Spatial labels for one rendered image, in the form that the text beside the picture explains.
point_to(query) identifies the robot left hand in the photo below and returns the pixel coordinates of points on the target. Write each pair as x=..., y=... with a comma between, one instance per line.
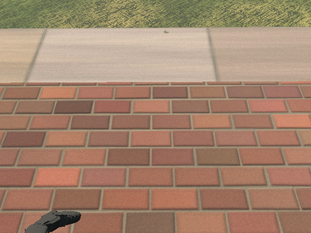
x=52, y=220

